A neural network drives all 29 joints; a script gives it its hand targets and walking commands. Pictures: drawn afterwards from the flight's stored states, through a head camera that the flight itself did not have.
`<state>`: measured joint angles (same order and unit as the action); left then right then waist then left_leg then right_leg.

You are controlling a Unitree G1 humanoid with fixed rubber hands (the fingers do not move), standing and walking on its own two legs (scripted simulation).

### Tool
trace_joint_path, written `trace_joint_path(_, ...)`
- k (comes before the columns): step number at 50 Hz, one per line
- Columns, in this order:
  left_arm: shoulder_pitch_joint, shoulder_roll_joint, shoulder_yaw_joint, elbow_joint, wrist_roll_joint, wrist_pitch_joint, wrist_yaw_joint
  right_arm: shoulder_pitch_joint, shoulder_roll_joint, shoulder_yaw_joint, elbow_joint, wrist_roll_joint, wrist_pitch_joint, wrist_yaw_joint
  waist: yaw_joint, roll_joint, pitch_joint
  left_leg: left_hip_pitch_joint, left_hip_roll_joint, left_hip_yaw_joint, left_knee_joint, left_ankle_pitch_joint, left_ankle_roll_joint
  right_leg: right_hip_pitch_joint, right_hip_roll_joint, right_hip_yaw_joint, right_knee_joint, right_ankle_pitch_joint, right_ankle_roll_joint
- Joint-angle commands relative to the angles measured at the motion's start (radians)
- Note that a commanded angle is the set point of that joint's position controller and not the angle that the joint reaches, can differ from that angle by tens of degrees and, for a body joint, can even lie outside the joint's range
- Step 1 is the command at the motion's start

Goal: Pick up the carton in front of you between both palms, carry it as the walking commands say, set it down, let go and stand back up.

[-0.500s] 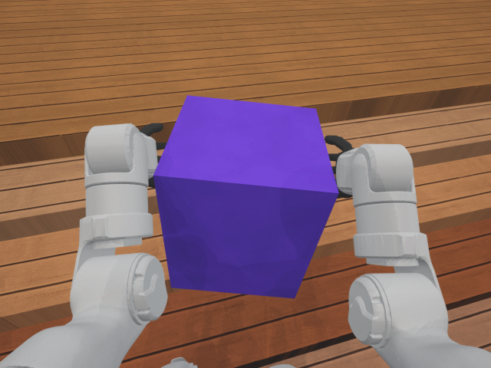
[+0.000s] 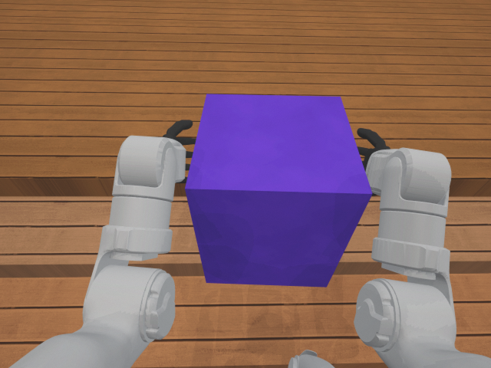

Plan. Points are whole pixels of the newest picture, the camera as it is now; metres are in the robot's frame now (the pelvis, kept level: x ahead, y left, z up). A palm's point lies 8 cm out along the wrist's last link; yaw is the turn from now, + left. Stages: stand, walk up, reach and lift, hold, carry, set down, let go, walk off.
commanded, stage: carry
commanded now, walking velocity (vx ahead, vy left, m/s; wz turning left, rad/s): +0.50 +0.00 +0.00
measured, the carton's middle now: (269, 195) +0.38 +0.02 +0.08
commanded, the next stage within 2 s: none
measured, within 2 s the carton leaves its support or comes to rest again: neither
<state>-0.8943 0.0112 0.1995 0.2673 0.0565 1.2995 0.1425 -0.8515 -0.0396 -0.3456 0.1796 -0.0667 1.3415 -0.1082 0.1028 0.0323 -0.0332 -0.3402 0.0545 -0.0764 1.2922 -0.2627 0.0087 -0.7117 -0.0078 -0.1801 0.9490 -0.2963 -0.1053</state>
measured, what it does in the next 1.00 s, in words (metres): climbs: left foot 0.11 m higher, then right foot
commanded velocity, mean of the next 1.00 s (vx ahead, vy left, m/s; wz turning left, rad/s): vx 0.04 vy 0.00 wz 0.00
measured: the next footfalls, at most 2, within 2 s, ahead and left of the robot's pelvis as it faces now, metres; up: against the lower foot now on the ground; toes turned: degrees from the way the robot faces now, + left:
left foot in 0.34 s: +0.39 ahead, +0.14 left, +0.11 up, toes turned +6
right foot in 0.76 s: +0.43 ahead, -0.06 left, +0.11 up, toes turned -4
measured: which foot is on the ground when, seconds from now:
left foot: up 0.00-0.32, down 0.34-1.00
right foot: down 0.00-0.40, up 0.42-0.74, down 0.76-1.00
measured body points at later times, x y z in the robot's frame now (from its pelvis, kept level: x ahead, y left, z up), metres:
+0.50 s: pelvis +0.25 +0.05 +0.13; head +0.30 +0.05 +0.58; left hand +0.67 +0.18 +0.28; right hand +0.63 -0.12 +0.27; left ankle +0.35 +0.14 -0.56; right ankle +0.16 -0.08 -0.48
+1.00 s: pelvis +0.35 +0.03 +0.18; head +0.31 +0.02 +0.62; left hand +0.71 +0.17 +0.32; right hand +0.71 -0.13 +0.32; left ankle +0.35 +0.14 -0.56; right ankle +0.39 -0.06 -0.56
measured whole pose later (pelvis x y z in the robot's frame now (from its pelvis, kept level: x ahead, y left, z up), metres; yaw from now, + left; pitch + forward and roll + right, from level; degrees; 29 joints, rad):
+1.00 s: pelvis +0.35 +0.03 +0.18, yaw +0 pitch +1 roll +0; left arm -0.79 0.00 0.29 0.35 0.10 1.29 0.10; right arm -0.80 -0.01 -0.26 0.35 -0.09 1.30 -0.13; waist -0.01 0.03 -0.12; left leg -0.29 0.04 0.10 0.55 -0.28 0.01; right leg -0.34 0.02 -0.09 0.52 -0.21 -0.06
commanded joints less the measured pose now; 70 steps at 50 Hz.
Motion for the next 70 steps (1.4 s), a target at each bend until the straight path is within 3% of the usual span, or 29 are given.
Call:
trace_joint_path(1,-0.817,-1.174,-0.535,-0.284,-0.515,-0.029,-0.233,-0.756,1.097,0.577,-0.108,0.353,-0.028,0.199,0.03,-0.151,-0.668,-0.546,-0.098,-0.064,0.589,-0.049,0.067,1.002,-0.306,0.691,-0.366,0.651,-0.223)
trace_joint_path(2,-0.865,-1.19,-0.556,-0.342,-0.533,-0.033,-0.234,-0.773,1.085,0.576,-0.147,0.349,-0.029,0.191,0.005,-0.131,-0.6,-0.599,-0.066,-0.061,0.543,-0.045,0.08,0.936,-0.283,0.656,-0.4,0.36,-0.168)
trace_joint_path(4,-0.874,-1.193,-0.583,-0.406,-0.551,-0.031,-0.237,-0.765,1.059,0.602,-0.203,0.341,-0.032,0.171,-0.023,-0.13,-0.535,-0.62,-0.042,-0.026,0.485,-0.052,0.099,0.87,-0.275,0.571,-0.468,0.201,-0.141)
trace_joint_path(6,-0.831,-1.168,-0.591,-0.419,-0.544,-0.018,-0.241,-0.721,1.037,0.63,-0.228,0.335,-0.036,0.157,-0.03,-0.072,-0.498,-0.644,-0.026,0.031,0.39,-0.139,0.101,0.85,-0.296,0.522,-0.506,0.239,-0.143)
trace_joint_path(10,-0.729,-1.055,-0.576,-0.354,-0.51,0.02,-0.249,-0.655,0.976,0.656,-0.201,0.318,-0.018,0.145,0.024,-0.127,-0.441,-1.02,0.0,0.06,0.647,-0.312,0.101,1.044,-0.356,0.49,-0.547,0.447,-0.181)
trace_joint_path(12,-0.723,-1.02,-0.566,-0.308,-0.5,0.036,-0.258,-0.659,0.947,0.656,-0.169,0.311,-0.006,0.144,-0.013,-0.114,-0.357,-1.014,0.033,0.105,0.473,-0.296,0.088,0.957,-0.299,0.387,-0.629,0.333,-0.122)
trace_joint_path(14,-0.727,-1.011,-0.543,-0.262,-0.487,0.05,-0.267,-0.688,0.943,0.656,-0.14,0.317,0.003,0.144,-0.068,-0.131,-0.338,-0.677,0.054,0.181,0.107,-0.15,0.085,0.73,-0.2,0.186,-0.712,0.389,-0.069)
trace_joint_path(15,-0.723,-1.004,-0.521,-0.238,-0.474,0.058,-0.27,-0.686,0.952,0.656,-0.127,0.33,0.008,0.146,-0.086,-0.183,-0.338,-0.418,0.026,0.243,-0.066,-0.054,0.092,0.551,-0.164,0.06,-0.724,0.559,-0.058)
trace_joint_path(17,-0.694,-0.992,-0.479,-0.168,-0.443,0.07,-0.27,-0.71,0.994,0.659,-0.084,0.369,0.016,0.153,-0.148,-0.282,-0.401,-0.186,-0.066,0.316,-0.202,0.107,0.105,0.556,-0.161,0.001,-0.582,1.155,-0.038)
trace_joint_path(18,-0.685,-0.982,-0.465,-0.139,-0.424,0.075,-0.268,-0.712,1.019,0.655,-0.059,0.391,0.016,0.161,-0.211,-0.248,-0.456,-0.093,-0.113,0.333,-0.351,0.165,0.094,0.632,-0.146,-0.018,-0.379,1.304,0.002)
trace_joint_path(19,-0.688,-0.989,-0.449,-0.11,-0.405,0.076,-0.262,-0.721,1.047,0.659,-0.036,0.406,0.013,0.17,-0.247,-0.089,-0.551,0.111,-0.122,0.314,-0.619,0.391,0.093,0.645,-0.076,-0.009,-0.094,1.185,0.064)
trace_joint_path(20,-0.67,-0.986,-0.419,-0.112,-0.375,0.07,-0.257,-0.729,1.103,0.672,-0.034,0.449,0.008,0.183,-0.267,-0.051,-0.544,0.32,-0.048,0.134,-0.874,0.557,0.089,0.459,-0.052,0.079,0.07,0.612,0.101)
trace_joint_path(21,-0.639,-0.993,-0.391,-0.072,-0.355,0.068,-0.251,-0.725,1.136,0.658,-0.018,0.472,-0.002,0.196,-0.184,0.206,-0.623,0.656,0.29,-0.268,-0.691,1.563,0.262,0.099,0.074,0.149,0.458,-0.156,0.152)
trace_joint_path(22,-0.589,-0.984,-0.365,-0.042,-0.317,0.063,-0.246,-0.74,1.152,0.653,-0.036,0.486,-0.016,0.208,-0.207,0.172,-0.781,0.592,0.316,-0.339,-0.688,1.606,0.336,0.145,0.076,0.321,0.626,-0.112,0.122)
trace_joint_path(24,-0.718,-1.03,-0.366,-0.148,-0.322,0.055,-0.242,-0.915,1.207,0.674,-0.19,0.526,-0.042,0.218,-0.16,0.045,-0.637,0.418,0.257,-0.284,-0.714,0.853,0.29,0.044,0.011,0.308,0.64,-0.072,0.085)
trace_joint_path(25,-0.755,-1.037,-0.374,-0.182,-0.33,0.054,-0.235,-0.978,1.225,0.689,-0.251,0.543,-0.044,0.217,-0.142,0.07,-0.564,0.386,0.228,-0.246,-0.736,0.664,0.258,-0.011,-0.007,0.294,0.604,-0.066,0.067)
trace_joint_path(30,-0.695,-0.994,-0.434,-0.258,-0.32,0.055,-0.198,-0.891,1.146,0.68,-0.315,0.519,-0.018,0.192,-0.178,0.04,-0.562,0.529,0.22,-0.128,-0.761,0.668,0.227,-0.094,-0.013,0.233,0.434,-0.098,0.072)
trace_joint_path(33,-0.656,-0.983,-0.464,-0.23,-0.312,0.064,-0.194,-0.819,1.094,0.671,-0.259,0.469,0.005,0.194,-0.175,0.123,-0.56,0.405,0.148,0.048,-0.797,0.68,0.197,0.159,0.062,0.085,-0.093,-0.257,0.086)
trace_joint_path(34,-0.649,-0.983,-0.471,-0.211,-0.313,0.066,-0.195,-0.78,1.08,0.665,-0.22,0.453,0.011,0.199,-0.166,0.195,-0.575,0.377,0.16,0.081,-0.774,0.747,0.196,0.242,0.056,0.086,-0.187,-0.125,0.076)
trace_joint_path(37,-0.659,-0.995,-0.477,-0.155,-0.339,0.07,-0.216,-0.747,1.079,0.656,-0.113,0.425,0.019,0.215,-0.117,0.146,-0.562,0.283,0.125,0.144,-0.685,0.755,0.158,0.473,0.011,0.084,-0.552,0.323,0.072)
trace_joint_path(38,-0.662,-1.005,-0.474,-0.13,-0.353,0.073,-0.228,-0.735,1.079,0.647,-0.079,0.416,0.017,0.218,-0.1,0.107,-0.555,0.186,0.112,0.131,-0.667,0.503,0.117,0.59,-0.058,0.156,-0.581,0.457,0.057)
trace_joint_path(39,-0.657,-1.002,-0.457,-0.093,-0.365,0.072,-0.24,-0.725,1.066,0.629,-0.046,0.403,0.015,0.218,-0.095,-0.088,-0.544,0.004,0.076,0.141,-0.583,0.021,0.052,0.742,-0.237,0.337,-0.494,1.034,0.021)
trace_joint_path(40,-0.661,-1.01,-0.451,-0.056,-0.356,0.06,-0.246,-0.745,1.07,0.617,-0.027,0.4,0.019,0.216,-0.105,-0.231,-0.586,-0.026,0.022,0.127,-0.626,-0.203,0.03,0.785,-0.309,0.402,-0.458,1.032,-0.087)
trace_joint_path(42,-0.679,-1.048,-0.433,-0.038,-0.377,0.044,-0.266,-0.782,1.093,0.624,-0.019,0.406,0.01,0.214,-0.103,-0.164,-0.509,0.048,0.016,0.121,-0.69,-0.16,0.025,0.657,-0.245,0.361,-0.504,0.72,-0.069)
trace_joint_path(47,-0.587,-1.098,-0.382,0.053,-0.347,-0.009,-0.281,-0.649,1.169,0.571,0.126,0.386,-0.043,0.23,-0.114,-0.077,-0.431,0.158,0.067,0.078,-0.78,0.068,0.039,0.526,-0.152,0.254,-0.505,0.396,0.002)
trace_joint_path(57,-0.598,-1.139,-0.495,-0.127,-0.407,-0.098,-0.258,-0.643,1.218,0.661,-0.018,0.441,-0.145,0.215,-0.107,-0.044,-0.422,0.155,0.076,0.068,-0.806,0.12,0.063,0.538,-0.142,0.243,-0.493,0.328,0.003)
trace_joint_path(63,-0.619,-1.074,-0.559,-0.25,-0.453,-0.07,-0.23,-0.672,1.144,0.708,-0.137,0.462,-0.118,0.184,-0.103,-0.077,-0.396,0.092,0.025,0.087,-0.78,-0.242,0.102,0.456,-0.135,0.303,-0.571,-0.279,-0.041)
trace_joint_path(68,-0.637,-0.994,-0.539,-0.239,-0.454,-0.009,-0.21,-0.64,1.029,0.672,-0.1,0.448,-0.061,0.168,-0.145,0.118,-0.361,0.257,0.163,-0.156,-0.958,-0.276,0.194,0.217,-0.032,0.14,-0.294,-0.149,-0.004)
trace_joint_path(70,-0.623,-0.971,-0.502,-0.18,-0.439,0.013,-0.211,-0.622,1.001,0.642,-0.055,0.437,-0.045,0.167,-0.153,0.155,-0.34,0.376,0.238,-0.247,-0.954,-0.12,0.251,0.071,-0.023,0.103,-0.217,-0.113,0.024)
